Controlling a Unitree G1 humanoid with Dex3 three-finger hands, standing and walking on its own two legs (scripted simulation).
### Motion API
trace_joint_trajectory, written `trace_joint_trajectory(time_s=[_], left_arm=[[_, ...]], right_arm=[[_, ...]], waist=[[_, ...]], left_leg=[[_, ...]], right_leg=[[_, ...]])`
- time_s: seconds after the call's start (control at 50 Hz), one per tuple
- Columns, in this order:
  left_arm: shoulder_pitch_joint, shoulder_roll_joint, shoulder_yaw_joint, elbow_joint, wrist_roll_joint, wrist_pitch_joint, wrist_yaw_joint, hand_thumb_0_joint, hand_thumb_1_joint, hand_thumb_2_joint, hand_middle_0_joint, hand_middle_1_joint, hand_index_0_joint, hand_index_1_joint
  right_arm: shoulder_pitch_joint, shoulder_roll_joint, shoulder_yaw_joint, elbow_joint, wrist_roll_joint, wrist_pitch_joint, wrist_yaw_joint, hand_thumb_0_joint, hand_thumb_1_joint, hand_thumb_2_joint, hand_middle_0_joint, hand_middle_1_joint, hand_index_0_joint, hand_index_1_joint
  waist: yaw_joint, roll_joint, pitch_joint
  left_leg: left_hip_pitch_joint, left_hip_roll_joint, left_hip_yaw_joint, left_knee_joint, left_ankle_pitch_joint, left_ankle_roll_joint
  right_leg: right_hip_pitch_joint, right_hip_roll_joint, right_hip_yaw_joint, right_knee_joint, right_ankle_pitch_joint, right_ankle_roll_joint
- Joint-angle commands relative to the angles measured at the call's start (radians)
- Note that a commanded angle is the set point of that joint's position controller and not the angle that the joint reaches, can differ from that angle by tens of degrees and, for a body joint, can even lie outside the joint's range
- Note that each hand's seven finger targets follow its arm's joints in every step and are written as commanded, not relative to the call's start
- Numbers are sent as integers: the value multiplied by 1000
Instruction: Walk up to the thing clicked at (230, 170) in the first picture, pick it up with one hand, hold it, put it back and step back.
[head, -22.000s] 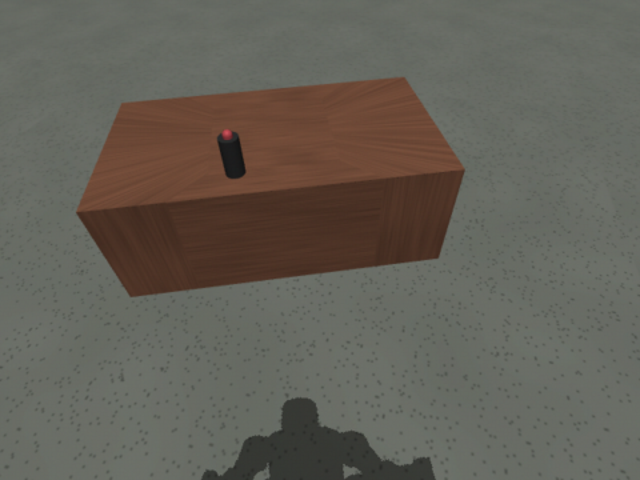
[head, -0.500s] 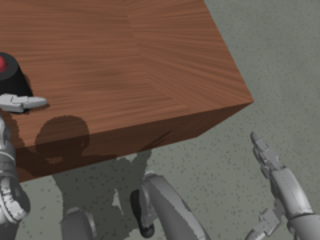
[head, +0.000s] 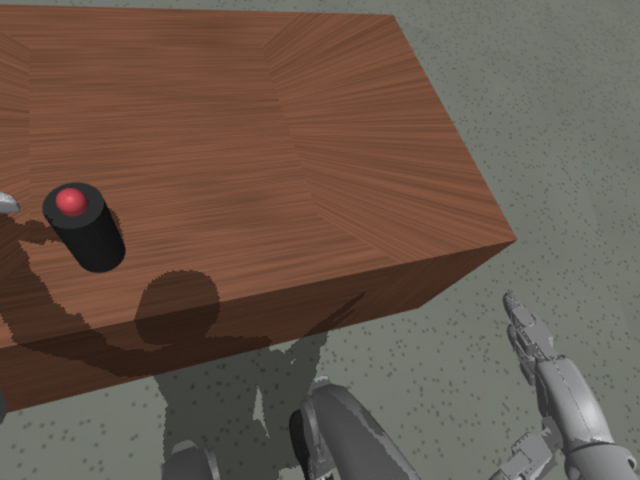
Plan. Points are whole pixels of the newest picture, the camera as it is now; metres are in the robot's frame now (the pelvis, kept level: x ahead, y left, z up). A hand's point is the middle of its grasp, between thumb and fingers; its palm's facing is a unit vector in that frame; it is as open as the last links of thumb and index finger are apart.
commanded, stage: rise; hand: left
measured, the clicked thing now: (86, 227) +0.53 +0.17 -0.10
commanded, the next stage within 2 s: home in 0.04 s
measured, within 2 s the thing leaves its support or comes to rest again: neither
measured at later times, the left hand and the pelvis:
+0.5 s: hand out of the picture +0.47 +0.35 +0.10, palm faces +0.36 -0.86 -0.36, open 17.1 cm; pelvis +0.04 +0.01 +0.08, yaw +0 degrees
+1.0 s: hand (33, 460) +0.26 +0.19 +0.04, palm faces +0.17 -0.95 -0.26, open 17.4 cm; pelvis +0.06 -0.02 +0.10, yaw +2 degrees
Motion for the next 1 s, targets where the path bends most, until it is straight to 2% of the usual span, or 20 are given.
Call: trace_joint_trajectory(time_s=[0.0, 0.02, 0.06, 0.12, 0.16, 0.24, 0.28, 0.32, 0.34, 0.38, 0.44, 0.46, 0.5, 0.6, 0.7, 0.82, 0.84, 0.88, 0.9, 0.98], left_arm=[[-183, 179, -24, -15, 67, 95, 48, 0, -611, 75, -64, -70, -59, -79], [-257, 143, -47, -95, 60, 112, 54, 0, -611, 78, -71, -77, -68, -85], [-302, 300, 19, -212, 80, 147, 81, 0, -611, 71, -76, -73, -73, -81], [-344, 400, 47, -306, 100, 182, 139, 0, -611, 97, -90, -75, -79, -92], [-349, 362, 27, -324, 103, 196, 170, 0, -475, 102, -58, -68, -57, -69], [-264, 198, -61, -136, 98, 234, 198, 0, -486, 95, -57, -66, -56, -66], [-266, 188, -76, -105, 100, 246, 203, 0, -470, 104, -59, -69, -58, -69], [-293, 219, -58, -177, 97, 246, 201, 0, -466, 107, -60, -70, -59, -71], [-249, 135, -102, -174, 89, 253, 191, 0, -467, 106, -60, -70, -59, -70], [15, 105, -99, -14, 83, 297, 186, 0, -468, 106, -61, -70, -60, -71], [49, 108, -95, -352, 60, 320, 167, 0, -445, 118, -63, -73, -62, -74], [46, 77, -117, -412, 50, 333, 163, 0, -432, 126, -63, -74, -62, -75], [180, -35, -169, -403, 28, 362, 170, 0, -431, 125, -62, -74, -62, -74], [357, -149, -224, -692, -2, 385, 190, 0, -530, 69, -54, -59, -53, -59], [603, -165, -211, -955, -20, 385, 235, 0, -550, 56, -51, -53, -50, -54], [911, -318, -287, -1143, -39, 403, 248, 0, -605, 24, -46, -44, -45, -45], [961, -249, -228, -1209, -32, 417, 274, 0, -572, 52, -65, -64, -64, -65], [1217, -493, -424, -1184, -42, 450, 255, 0, -534, 81, -83, -83, -82, -84], [1185, -457, -399, -1235, -42, 459, 263, 0, -535, 78, -78, -78, -77, -79], [1273, -490, -450, -1236, -30, 481, 268, 0, -494, 99, -76, -79, -76, -81]], right_arm=[[93, -173, -120, -171, 10, -25, -13, 0, 513, -58, 55, 52, 53, 52], [115, -162, -113, -170, 12, -17, -11, 0, 509, -63, 53, 53, 53, 53], [128, -190, -150, -158, 24, -2, -11, 0, 493, -68, 52, 53, 52, 53], [66, -191, -128, -156, 33, 21, -16, 0, 435, -89, 51, 54, 51, 54], [40, -183, -122, -136, 36, 33, -27, 0, 275, -249, 124, 173, 124, 173], [-33, -79, 16, 57, 36, 29, -18, 0, -45, -538, 137, 195, 137, 195], [-104, -58, 66, 68, 34, 18, -11, 0, -205, -609, 150, 216, 150, 216], [-53, -30, 84, 182, 26, 25, -3, 0, -365, -603, 149, 214, 148, 214], [-65, 16, 116, 162, 30, 18, 7, 0, -424, -625, 152, 220, 152, 220], [-23, -122, -14, 124, 32, 14, 1, 0, -486, -662, 159, 231, 159, 231], [33, -170, -69, 43, 48, 32, 2, 0, -574, -713, 168, 246, 168, 246], [19, -158, -59, 37, 57, 34, 2, 0, -611, -735, 172, 253, 172, 253], [17, -115, -43, 166, 69, 41, -8, 0, -655, -761, 176, 260, 176, 260], [14, -48, -3, 212, 85, 24, -25, 0, -791, -840, 190, 283, 190, 283], [-53, -45, -6, 231, 81, 15, -57, 0, -859, -881, 197, 295, 197, 295], [-37, -30, -23, 272, 74, 0, -88, 0, -870, -887, 199, 297, 199, 297], [-41, -56, -20, 550, 83, 13, -105, 0, -836, -868, 195, 292, 195, 292], [-71, -21, -2, 497, 81, -4, -114, 0, -845, -873, 196, 293, 196, 293], [-89, -33, -15, 495, 84, -15, -118, 0, -858, -881, 198, 296, 198, 296], [-158, -38, -26, 552, 75, -37, -143, 0, -830, -865, 195, 291, 195, 291]], waist=[[77, 239, -448], [62, 244, -470], [108, 276, -580], [150, 251, -577], [152, 284, -551], [181, 265, -306], [193, 257, -295], [219, 347, -353], [224, 330, -359], [201, 209, -369], [217, 192, -534], [226, 192, -546], [230, 114, -346], [290, 140, -319], [357, 203, -271], [350, 142, -244], [353, 178, -181], [329, 60, -116], [322, 65, -157], [302, -15, -41]], left_leg=[[344, -7, 11, -315, 374, -36], [400, -1, 6, -323, 403, -40], [495, -4, 4, -353, 445, -43], [535, -9, 9, -416, 402, -41], [595, -8, 10, -445, 420, -47], [575, -4, 12, -498, 419, -47], [569, -1, 18, -512, 419, -43], [621, -4, 34, -509, 461, -44], [640, 0, 30, -518, 491, -49], [656, 10, 30, -517, 557, -46], [755, 8, 35, -534, 673, -47], [782, 12, 27, -546, 711, -54], [703, 12, 21, -573, 640, -44], [738, 4, 23, -633, 555, -45], [755, -11, 49, -659, 582, -50], [756, -14, 64, -652, 575, -34], [788, -16, 51, -664, 578, -34], [766, -14, 50, -664, 563, -21], [772, -15, 51, -660, 554, -18], [726, -17, 56, -661, 448, -1]], right_leg=[[462, 44, -8, -155, 203, -68], [452, 47, -10, -167, 218, -69], [530, 47, -9, -187, 245, -65], [613, 42, 2, -231, 204, -64], [611, 38, 7, -255, 201, -70], [545, 38, 7, -319, 162, -69], [564, 35, 5, -341, 162, -68], [583, 27, 10, -350, 181, -71], [593, 30, 0, -354, 198, -73], [648, 36, -12, -369, 262, -71], [788, 35, -10, -388, 386, -70], [809, 35, -14, -390, 399, -71], [755, 42, -21, -414, 347, -67], [793, 29, -22, -437, 269, -74], [885, 10, -3, -448, 300, -77], [956, 0, 6, -452, 368, -68], [966, 11, -10, -476, 358, -67], [949, 17, -18, -492, 349, -63], [957, 14, -15, -487, 360, -61], [894, 15, -26, -513, 281, -44]])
